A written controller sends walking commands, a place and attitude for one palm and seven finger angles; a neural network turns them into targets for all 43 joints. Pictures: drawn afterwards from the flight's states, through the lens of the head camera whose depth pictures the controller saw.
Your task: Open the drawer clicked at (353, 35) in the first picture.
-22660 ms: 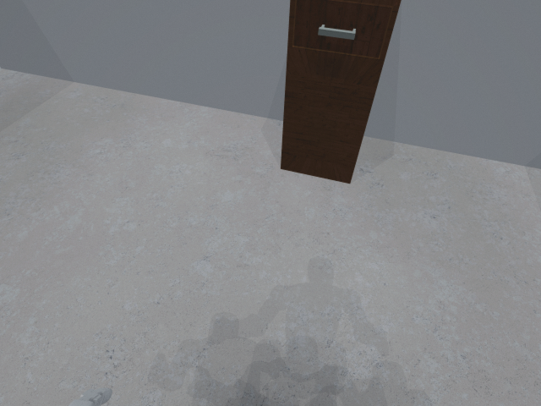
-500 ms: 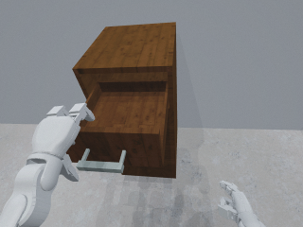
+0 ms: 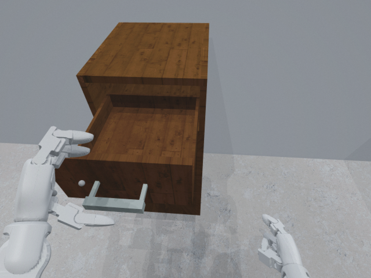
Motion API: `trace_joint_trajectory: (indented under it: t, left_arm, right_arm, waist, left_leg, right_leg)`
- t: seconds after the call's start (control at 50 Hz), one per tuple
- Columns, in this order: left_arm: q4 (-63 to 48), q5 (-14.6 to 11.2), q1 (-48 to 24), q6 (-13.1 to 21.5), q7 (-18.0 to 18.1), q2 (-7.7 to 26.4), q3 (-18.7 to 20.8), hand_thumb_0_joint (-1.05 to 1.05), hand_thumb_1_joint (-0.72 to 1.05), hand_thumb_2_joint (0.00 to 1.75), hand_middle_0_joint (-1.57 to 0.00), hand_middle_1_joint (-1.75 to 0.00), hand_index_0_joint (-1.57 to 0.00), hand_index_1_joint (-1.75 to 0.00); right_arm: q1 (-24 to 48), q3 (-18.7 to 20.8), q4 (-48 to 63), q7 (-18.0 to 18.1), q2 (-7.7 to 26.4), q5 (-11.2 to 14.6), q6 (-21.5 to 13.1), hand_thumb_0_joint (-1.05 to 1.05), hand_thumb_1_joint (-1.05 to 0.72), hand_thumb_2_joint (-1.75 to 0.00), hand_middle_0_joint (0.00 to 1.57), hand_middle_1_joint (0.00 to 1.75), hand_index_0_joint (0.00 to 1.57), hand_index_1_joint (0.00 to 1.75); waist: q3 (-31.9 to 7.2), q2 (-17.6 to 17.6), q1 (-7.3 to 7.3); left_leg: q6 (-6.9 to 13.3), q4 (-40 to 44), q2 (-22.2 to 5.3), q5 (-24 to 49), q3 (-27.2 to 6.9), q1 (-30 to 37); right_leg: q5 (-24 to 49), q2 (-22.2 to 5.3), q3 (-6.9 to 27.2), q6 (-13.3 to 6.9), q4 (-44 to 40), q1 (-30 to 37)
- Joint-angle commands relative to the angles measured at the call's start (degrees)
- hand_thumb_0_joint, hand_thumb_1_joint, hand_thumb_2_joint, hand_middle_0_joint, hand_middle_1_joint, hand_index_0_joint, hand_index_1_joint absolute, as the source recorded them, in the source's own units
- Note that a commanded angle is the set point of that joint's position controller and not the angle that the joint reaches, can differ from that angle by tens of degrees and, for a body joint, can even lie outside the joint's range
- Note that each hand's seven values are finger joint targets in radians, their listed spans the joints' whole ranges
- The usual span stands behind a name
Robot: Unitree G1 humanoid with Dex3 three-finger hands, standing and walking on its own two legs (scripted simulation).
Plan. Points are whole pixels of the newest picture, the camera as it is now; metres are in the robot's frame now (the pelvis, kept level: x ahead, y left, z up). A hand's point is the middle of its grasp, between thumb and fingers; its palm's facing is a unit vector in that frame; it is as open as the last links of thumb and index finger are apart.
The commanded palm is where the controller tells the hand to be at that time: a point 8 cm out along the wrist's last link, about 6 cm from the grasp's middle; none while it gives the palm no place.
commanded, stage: draw the hand back to the body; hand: left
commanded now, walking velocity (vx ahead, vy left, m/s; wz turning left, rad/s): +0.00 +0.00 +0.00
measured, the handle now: (117, 196) +0.28 +0.21 +0.01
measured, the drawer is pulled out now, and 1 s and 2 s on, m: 0.29 0.29 0.29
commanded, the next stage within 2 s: step back with the hand held close in 0.82 s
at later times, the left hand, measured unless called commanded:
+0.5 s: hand (53, 181) +0.20 +0.24 +0.18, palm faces +0.41 -0.82 -0.40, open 9.7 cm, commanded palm +0.15 +0.28 +0.19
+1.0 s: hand (41, 187) +0.19 +0.25 +0.19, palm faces +0.44 -0.79 -0.41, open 7.5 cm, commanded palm +0.12 +0.28 +0.19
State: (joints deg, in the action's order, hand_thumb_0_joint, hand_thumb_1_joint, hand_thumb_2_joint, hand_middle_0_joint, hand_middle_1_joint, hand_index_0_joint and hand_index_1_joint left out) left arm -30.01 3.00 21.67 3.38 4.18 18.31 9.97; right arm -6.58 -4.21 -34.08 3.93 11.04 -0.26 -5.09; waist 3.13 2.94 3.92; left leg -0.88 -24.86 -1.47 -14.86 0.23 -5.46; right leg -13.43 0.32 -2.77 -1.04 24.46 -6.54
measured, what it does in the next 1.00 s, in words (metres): stands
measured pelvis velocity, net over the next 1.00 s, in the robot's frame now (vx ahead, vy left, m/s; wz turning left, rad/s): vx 0.00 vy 0.00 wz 0.02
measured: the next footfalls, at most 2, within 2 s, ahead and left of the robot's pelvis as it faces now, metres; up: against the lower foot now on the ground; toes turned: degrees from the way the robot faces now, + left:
none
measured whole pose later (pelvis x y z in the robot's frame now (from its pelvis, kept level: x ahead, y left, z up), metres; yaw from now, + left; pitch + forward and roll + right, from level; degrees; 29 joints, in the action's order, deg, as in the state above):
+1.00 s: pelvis +0.00 +0.00 +0.00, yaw +1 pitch -3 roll -1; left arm -29.1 -3.0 27.4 7.4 6.0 19.5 20.2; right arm -9.9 -2.1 -35.8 4.3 12.4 0.0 -6.8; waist 1.3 4.1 2.6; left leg -1.0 -25.2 -2.1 -14.6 -1.2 -7.4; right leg -11.9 1.0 -4.2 -1.1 21.4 -6.4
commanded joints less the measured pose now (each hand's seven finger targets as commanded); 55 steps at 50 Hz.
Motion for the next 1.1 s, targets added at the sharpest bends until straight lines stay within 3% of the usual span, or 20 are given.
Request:
trace_joint_trajectory:
  t: [0.0,0.04,0.18,0.28,0.34,0.4,0.54,0.6,0.72,0.82,0.9,0.92,0.94,0.98,1.0,1.02,1.08]
  left_arm:
    - [-15.0,-4.6,-7.5,6.5,3.7,9.1,9.1,0.00,-0.15,0.45,-0.27,-0.98,-0.27,-0.98]
    - [-13.6,-4.8,-5.6,6.8,3.6,8.3,8.9,0.00,-0.08,0.48,-0.27,-0.93,-0.27,-0.93]
    - [-11.5,-5.7,0.0,6.8,2.5,7.7,10.3,0.00,0.17,0.58,-0.25,-0.77,-0.25,-0.77]
    - [-12.6,-6.1,2.5,7.0,2.7,9.2,12.9,0.00,0.34,0.66,-0.24,-0.66,-0.24,-0.66]
    - [-14.4,-5.9,2.2,7.1,3.0,10.3,13.7,0.00,0.44,0.70,-0.23,-0.59,-0.23,-0.59]
    - [-14.0,-6.0,2.4,6.7,3.2,10.4,14.3,0.00,0.55,0.75,-0.22,-0.52,-0.22,-0.52]
    - [-10.5,-6.2,2.3,6.1,3.2,9.6,14.2,0.00,0.80,0.86,-0.21,-0.37,-0.21,-0.37]
    - [-11.6,-6.1,0.8,6.1,3.1,9.3,13.5,0.00,0.90,0.90,-0.20,-0.30,-0.20,-0.30]
    - [-12.4,-6.0,0.3,6.1,3.5,11.1,14.9,0.00,0.90,0.90,-0.20,-0.30,-0.20,-0.30]
    - [-11.4,-6.1,0.5,6.0,3.5,10.8,15.0,0.00,0.90,0.90,-0.20,-0.30,-0.20,-0.30]
    - [-10.9,-6.1,1.1,6.3,3.4,9.9,14.3,0.00,0.90,0.90,-0.20,-0.30,-0.20,-0.30]
    - [-13.8,-6.1,-7.5,9.0,3.6,19.5,24.0,0.00,0.90,0.90,-0.20,-0.30,-0.20,-0.30]
    - [-8.4,-6.3,2.5,8.7,2.7,12.4,18.7,0.00,0.90,0.90,-0.20,-0.30,-0.20,-0.30]
    - [-9.6,-6.1,5.8,8.7,2.1,10.7,16.0,0.00,0.90,0.90,-0.20,-0.30,-0.20,-0.30]
    - [-10.2,-6.1,7.3,9.0,2.1,10.3,15.6,0.00,0.90,0.90,-0.20,-0.30,-0.20,-0.30]
    - [-12.7,-6.2,7.5,9.6,2.2,10.8,15.9,0.00,0.90,0.90,-0.20,-0.30,-0.20,-0.30]
    - [-14.6,-6.4,13.1,9.6,3.0,12.2,18.1,0.00,0.90,0.90,-0.20,-0.30,-0.20,-0.30]
  right_arm:
    - [6.0,2.5,8.1,0.9,5.3,-0.7,-5.6,0.00,-0.90,-0.90,0.20,0.30,0.20,0.30]
    - [5.4,2.7,7.5,0.8,5.6,-0.9,-6.2,0.00,-0.90,-0.90,0.20,0.30,0.20,0.30]
    - [5.0,4.0,7.5,0.1,6.4,-0.6,-6.0,0.00,-0.90,-0.90,0.20,0.30,0.20,0.30]
    - [4.9,4.6,7.4,0.4,6.5,-0.3,-5.6,0.00,-0.90,-0.90,0.20,0.30,0.20,0.30]
    - [4.5,4.7,7.2,0.7,6.6,-0.3,-5.8,0.00,-0.90,-0.90,0.20,0.30,0.20,0.30]
    - [4.3,4.8,7.1,0.7,6.6,-0.2,-5.7,0.00,-0.90,-0.90,0.20,0.30,0.20,0.30]
    - [4.7,4.9,6.5,1.1,6.6,-0.1,-5.5,0.00,-0.90,-0.90,0.20,0.30,0.20,0.30]
    - [4.8,4.8,6.8,1.0,6.7,0.0,-5.6,0.00,-0.90,-0.90,0.20,0.30,0.20,0.30]
    - [5.1,4.7,6.8,1.3,6.7,-0.3,-6.1,0.00,-0.90,-0.90,0.20,0.30,0.20,0.30]
    - [5.3,4.5,6.8,1.2,6.4,-0.2,-6.3,0.00,-0.90,-0.90,0.20,0.30,0.20,0.30]
    - [5.2,4.7,6.7,1.1,6.3,-0.1,-6.3,0.00,-0.90,-0.90,0.20,0.30,0.20,0.30]
    - [4.0,4.0,9.1,0.3,7.5,0.8,-5.0,0.00,-0.90,-0.90,0.20,0.30,0.20,0.30]
    - [4.3,5.1,8.3,0.6,7.4,0.4,-4.0,0.00,-0.90,-0.90,0.20,0.30,0.20,0.30]
    - [4.5,5.3,9.0,0.1,7.8,0.5,-3.1,0.00,-0.90,-0.90,0.20,0.30,0.20,0.30]
    - [4.2,5.4,9.0,0.1,7.7,0.6,-2.8,0.00,-0.90,-0.90,0.20,0.30,0.20,0.30]
    - [4.4,5.6,9.3,0.3,8.0,0.5,-2.9,0.00,-0.90,-0.90,0.20,0.30,0.20,0.30]
    - [2.9,6.4,9.7,0.4,8.4,0.7,-1.8,0.00,-0.90,-0.90,0.20,0.30,0.20,0.30]
  waist:
    - [-6.6,6.4,-0.35]
    - [-4.4,5.1,-0.47]
    - [-6.0,-1.8,-0.06]
    - [-8.7,-0.8,0.11]
    - [-9.5,2.0,-0.12]
    - [-8.7,0.2,-0.22]
    - [-4.7,0.2,-0.45]
    - [-6.0,0.4,-0.46]
    - [-5.9,0.6,-0.09]
    - [-3.9,1.1,-0.02]
    - [-4.7,-0.1,-0.15]
    - [2.1,3.7,-2.25]
    - [-0.1,-3.2,-2.31]
    - [-2.7,-6.7,-2.60]
    - [-4.7,-6.3,-2.80]
    - [-6.2,-3.8,-2.76]
    - [-12.4,-3.1,-2.91]
  left_leg:
    - [1.1,4.3,0.8,10.8,0.6,1.1]
    - [0.9,4.5,0.4,11.8,0.3,0.2]
    - [1.3,3.5,0.1,17.2,0.4,0.0]
    - [1.3,2.9,0.3,18.6,0.8,0.9]
    - [0.9,2.6,0.4,20.3,0.8,1.6]
    - [1.0,2.7,0.3,19.4,0.6,1.4]
    - [0.9,3.9,0.4,15.5,0.5,0.4]
    - [1.1,3.9,0.5,15.1,0.3,1.0]
    - [1.0,4.0,0.9,13.0,0.1,0.9]
    - [0.8,4.5,1.0,10.8,-0.1,0.1]
    - [1.1,4.4,0.8,10.8,0.1,0.4]
    - [1.8,3.4,0.6,5.4,-0.8,-5.7]
    - [2.2,1.2,0.4,6.4,-2.4,-5.9]
    - [2.3,-2.3,0.9,7.4,-1.5,-4.4]
    - [2.4,-3.8,1.1,7.7,-1.2,-4.2]
    - [2.2,-4.3,1.4,8.8,-1.0,-4.4]
    - [2.0,-3.2,0.2,15.1,-1.7,-5.1]
  right_leg:
    - [7.6,-0.9,-0.2,-0.1,-4.8,2.0]
    - [8.6,-0.7,-0.5,-0.1,-5.0,1.8]
    - [14.5,-0.4,-0.5,0.3,-4.0,3.8]
    - [16.6,-0.5,-0.1,0.3,-3.9,4.6]
    - [17.8,-0.5,-0.2,0.3,-3.9,4.8]
    - [16.6,-0.2,-0.4,0.4,-4.1,4.0]
    - [12.7,-0.1,-0.4,0.5,-5.6,2.0]
    - [12.0,-0.1,-0.1,0.5,-5.5,2.3]
    - [10.1,0.0,0.2,0.3,-6.5,2.3]
    - [7.5,0.1,0.3,0.2,-7.4,1.3]
    - [7.4,-0.2,0.4,0.4,-7.1,1.7]
    - [6.1,-2.9,3.8,0.4,-10.1,-5.0]
    - [5.2,-4.2,3.8,0.5,-10.7,-6.9]
    - [4.2,-6.2,5.0,-0.1,-11.8,-8.5]
    - [4.9,-7.3,5.2,-0.6,-11.2,-8.6]
    - [7.5,-7.7,5.1,-1.2,-10.4,-8.1]
    - [13.3,-7.2,3.3,-0.7,-5.5,-3.7]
